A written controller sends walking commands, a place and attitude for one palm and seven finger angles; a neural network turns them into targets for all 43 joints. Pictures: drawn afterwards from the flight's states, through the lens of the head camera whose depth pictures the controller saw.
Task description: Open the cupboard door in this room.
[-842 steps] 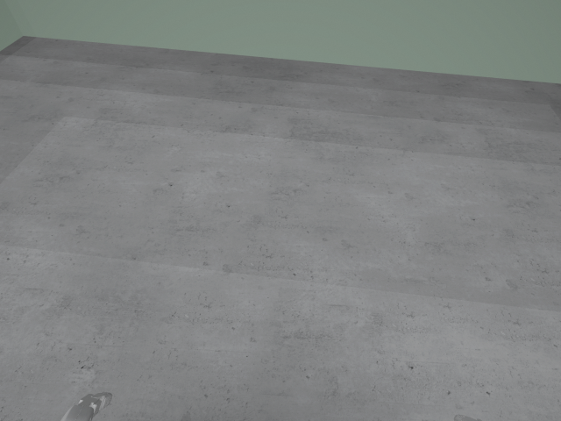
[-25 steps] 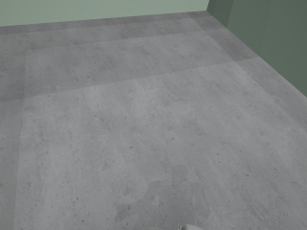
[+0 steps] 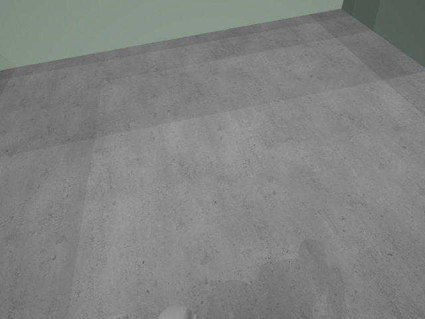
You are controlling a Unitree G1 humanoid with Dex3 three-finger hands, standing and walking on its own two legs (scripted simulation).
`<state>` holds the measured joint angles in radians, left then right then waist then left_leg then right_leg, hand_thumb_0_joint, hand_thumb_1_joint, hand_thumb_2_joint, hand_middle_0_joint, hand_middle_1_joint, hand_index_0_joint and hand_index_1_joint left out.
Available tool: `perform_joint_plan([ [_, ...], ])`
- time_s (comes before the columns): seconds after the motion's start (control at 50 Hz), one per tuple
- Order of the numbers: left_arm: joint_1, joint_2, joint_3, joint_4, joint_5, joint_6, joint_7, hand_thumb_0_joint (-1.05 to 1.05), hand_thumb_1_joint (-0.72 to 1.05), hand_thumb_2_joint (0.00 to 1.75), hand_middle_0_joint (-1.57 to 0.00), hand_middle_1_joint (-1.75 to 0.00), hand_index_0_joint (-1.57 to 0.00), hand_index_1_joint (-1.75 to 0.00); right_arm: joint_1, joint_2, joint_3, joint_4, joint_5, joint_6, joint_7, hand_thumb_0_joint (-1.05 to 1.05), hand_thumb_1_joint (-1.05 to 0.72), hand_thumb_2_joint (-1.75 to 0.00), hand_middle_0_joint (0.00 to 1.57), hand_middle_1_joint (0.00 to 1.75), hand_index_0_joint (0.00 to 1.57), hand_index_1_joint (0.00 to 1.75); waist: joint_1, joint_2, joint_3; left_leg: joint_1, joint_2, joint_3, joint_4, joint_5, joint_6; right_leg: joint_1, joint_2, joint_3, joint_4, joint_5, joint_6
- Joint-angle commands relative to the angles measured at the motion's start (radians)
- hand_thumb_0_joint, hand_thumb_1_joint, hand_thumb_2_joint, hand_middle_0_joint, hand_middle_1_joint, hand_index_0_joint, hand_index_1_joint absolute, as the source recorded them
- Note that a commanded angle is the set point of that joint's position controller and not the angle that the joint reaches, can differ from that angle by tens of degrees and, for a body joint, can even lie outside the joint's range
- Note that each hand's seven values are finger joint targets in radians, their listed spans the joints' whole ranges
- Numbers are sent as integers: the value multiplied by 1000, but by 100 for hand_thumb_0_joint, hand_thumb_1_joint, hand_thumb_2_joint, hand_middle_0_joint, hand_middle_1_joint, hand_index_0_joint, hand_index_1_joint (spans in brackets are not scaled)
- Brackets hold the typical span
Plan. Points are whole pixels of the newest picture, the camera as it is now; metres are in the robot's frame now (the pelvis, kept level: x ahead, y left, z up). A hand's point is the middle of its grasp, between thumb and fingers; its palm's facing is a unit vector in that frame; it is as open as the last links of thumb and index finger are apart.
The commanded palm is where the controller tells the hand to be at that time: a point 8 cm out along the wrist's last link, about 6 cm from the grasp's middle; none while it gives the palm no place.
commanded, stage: turn or walk to find it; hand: left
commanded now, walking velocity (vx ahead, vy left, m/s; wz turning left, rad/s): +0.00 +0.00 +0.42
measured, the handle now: out of the picture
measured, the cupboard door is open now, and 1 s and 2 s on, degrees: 0 0 0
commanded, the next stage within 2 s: none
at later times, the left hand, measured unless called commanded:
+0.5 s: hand out of the picture -0.07 +0.26 -0.19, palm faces +0.29 -0.93 -0.24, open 7.4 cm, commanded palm none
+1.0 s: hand out of the picture -0.01 +0.21 -0.14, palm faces +0.39 -0.87 -0.29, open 7.3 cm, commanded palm none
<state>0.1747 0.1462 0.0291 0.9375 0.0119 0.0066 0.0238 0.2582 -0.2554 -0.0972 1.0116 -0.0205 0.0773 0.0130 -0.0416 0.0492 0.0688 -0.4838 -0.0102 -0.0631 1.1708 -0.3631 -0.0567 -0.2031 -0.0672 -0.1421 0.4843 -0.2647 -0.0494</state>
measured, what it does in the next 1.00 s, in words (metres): steps on the spot, turning left: left foot, then right foot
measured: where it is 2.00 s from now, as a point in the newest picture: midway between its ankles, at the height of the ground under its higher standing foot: outside the picture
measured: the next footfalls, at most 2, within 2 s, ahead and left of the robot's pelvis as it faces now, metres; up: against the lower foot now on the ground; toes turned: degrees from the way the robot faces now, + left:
left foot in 0.36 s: -0.02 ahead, +0.15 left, +0.00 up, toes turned +14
right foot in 0.86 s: +0.03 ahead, -0.08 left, +0.00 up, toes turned +18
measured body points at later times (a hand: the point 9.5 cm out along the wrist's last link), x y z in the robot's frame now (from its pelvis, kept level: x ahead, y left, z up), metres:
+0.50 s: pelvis -0.03 +0.05 -0.01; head -0.01 +0.09 +0.44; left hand -0.08 +0.31 -0.17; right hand +0.14 -0.16 -0.13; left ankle -0.06 +0.14 -0.74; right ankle -0.02 -0.09 -0.68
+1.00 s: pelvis -0.03 -0.01 +0.00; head +0.01 -0.04 +0.44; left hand -0.03 +0.25 -0.12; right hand +0.08 -0.24 -0.18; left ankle -0.10 +0.13 -0.67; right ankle -0.01 -0.09 -0.74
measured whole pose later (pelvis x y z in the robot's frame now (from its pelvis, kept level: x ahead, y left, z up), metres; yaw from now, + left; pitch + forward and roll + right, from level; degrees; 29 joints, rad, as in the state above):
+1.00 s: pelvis -0.03 -0.01 +0.00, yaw +25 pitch -1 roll +3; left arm 0.14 0.16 0.03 0.92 0.01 0.00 0.02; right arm 0.26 -0.24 -0.09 1.01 -0.02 0.08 0.01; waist -0.05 0.05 0.07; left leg -0.47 -0.05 -0.07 1.05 -0.44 -0.04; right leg -0.22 -0.06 -0.11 0.53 -0.30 -0.04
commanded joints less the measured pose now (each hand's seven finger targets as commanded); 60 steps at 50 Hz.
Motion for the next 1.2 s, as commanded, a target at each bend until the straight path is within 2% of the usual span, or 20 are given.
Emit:
perform_joint_plan([
  [0.0,48,188,47,-51,3,-25,11,0,90,90,-20,-30,-20,-30,-5,-53,-8,-53,-5,-9,-2,0,-90,-90,20,30,20,30,47,-209,-20,-74,37,2,33,30,-19,44,-237,175,-217,143,-49],
  [0.22,152,254,67,6,22,-15,9,0,90,90,-20,-30,-20,-30,-138,-27,27,-92,14,-36,-6,0,-90,-90,20,30,20,30,103,-249,-98,71,40,106,-390,-122,1,159,-308,128,-108,439,-112],
  [0.26,141,263,71,14,21,-12,8,0,90,90,-20,-30,-20,-30,-109,-27,31,-89,16,-45,-8,0,-90,-90,20,30,20,30,84,-254,-128,143,31,130,-513,-76,11,152,-307,107,-62,459,-94],
  [0.3,104,261,71,14,9,-5,6,0,90,90,-20,-30,-20,-30,-48,-47,27,-74,14,-55,-8,0,-90,-90,20,30,20,30,35,-200,-140,319,33,135,-728,132,25,44,-277,36,30,349,-22],
  [0.32,106,226,65,5,1,3,4,0,90,90,-20,-30,-20,-30,-13,-101,15,-66,10,-66,-7,0,-90,-90,20,30,20,30,12,-49,-164,451,118,25,-818,242,53,-84,-215,-18,169,185,34],
  [0.34,96,162,47,-25,-3,9,-2,0,90,90,-20,-30,-20,-30,8,-193,-6,-73,3,-69,-11,0,-90,-90,20,30,20,30,-2,246,-138,534,355,-274,-857,524,137,-336,-79,-47,372,-268,109],
  [0.36,51,159,36,-43,5,23,3,0,90,90,-20,-30,-20,-30,27,-231,-11,-65,3,-55,-19,0,-90,-90,20,30,20,30,-20,225,-120,449,427,-285,-860,636,227,-335,-60,37,487,-377,110],
  [0.38,30,174,44,-39,7,31,2,0,90,90,-20,-30,-20,-30,-2,-202,-3,-67,-2,-54,-24,0,-90,-90,20,30,20,30,-8,148,-87,368,396,-238,-875,521,244,-307,-66,79,546,-333,102],
  [0.42,19,183,53,-11,8,38,-4,0,90,90,-20,-30,-20,-30,-98,-154,12,-88,-3,-58,-36,0,-90,-90,20,30,20,30,28,178,-14,314,294,-183,-879,471,207,-342,-58,113,606,-211,109],
  [0.48,64,180,52,15,8,31,-12,0,90,90,-20,-30,-20,-30,-111,-133,20,-98,3,-69,-36,0,-90,-90,20,30,20,30,51,103,-37,350,233,-116,-868,524,186,-340,-42,113,643,-116,125],
  [0.68,-55,151,41,-55,0,24,-3,0,90,90,-20,-30,-20,-30,-9,-132,-1,-87,-5,-68,-34,0,-90,-90,20,30,20,30,5,98,-91,404,244,-242,-819,591,240,-291,-8,126,429,-190,137],
  [0.76,-33,142,37,-63,-9,11,-1,0,90,90,-20,-30,-20,-30,-16,-134,-7,-94,-8,-62,-32,0,-90,-90,20,30,20,30,17,120,-131,358,211,-281,-762,672,226,-148,36,108,196,-167,120],
  [0.8,25,151,41,-47,-11,1,0,0,90,90,-20,-30,-20,-30,-32,-130,-8,-97,-2,-61,-30,0,-90,-90,20,30,20,30,50,98,-162,296,170,-269,-717,605,186,-11,42,95,8,-9,113],
  [0.82,66,175,46,-35,-9,-7,4,0,90,90,-20,-30,-20,-30,-37,-111,-8,-101,6,-62,-27,0,-90,-90,20,30,20,30,72,52,-176,201,132,-242,-672,470,142,123,4,116,-113,104,107],
  [0.84,100,248,59,-29,5,-18,11,0,90,90,-20,-30,-20,-30,-27,-57,-2,-109,15,-63,-19,0,-90,-90,20,30,20,30,84,-135,-201,23,42,-144,-540,211,78,292,-176,275,-173,168,59],
  [0.86,113,313,72,-31,12,-20,15,0,90,90,-20,-30,-20,-30,-47,-24,6,-139,10,-62,-20,0,-90,-90,20,30,20,30,99,-332,-159,-114,-71,-3,-333,-209,24,281,-396,467,-169,352,-57],
  [0.88,103,299,65,-43,6,-14,15,0,90,90,-20,-30,-20,-30,-58,-67,-8,-135,3,-48,-22,0,-90,-90,20,30,20,30,94,-236,-137,-76,-31,-39,-161,-235,30,142,-423,425,-167,376,-118],
  [0.9,36,256,69,-56,3,-21,19,0,90,90,-20,-30,-20,-30,-25,-69,-12,-107,-3,-33,-21,0,-90,-90,20,30,20,30,60,-297,-105,-73,-3,-73,-65,-192,29,65,-374,387,-196,284,-112],
  [0.96,-48,189,43,-80,0,-18,12,0,90,90,-20,-30,-20,-30,21,-46,-11,-54,-5,-17,-4,0,-90,-90,20,30,20,30,11,-174,-13,-75,15,-20,55,-26,10,6,-235,196,-183,238,-38],
  [1.18,120,213,54,-20,13,-25,12,0,90,90,-20,-30,-20,-30,-86,-39,10,-69,0,-17,-6,0,-90,-90,20,30,20,30,75,-213,-42,-63,56,44,-120,-58,-25,144,-287,125,-151,406,-82],
])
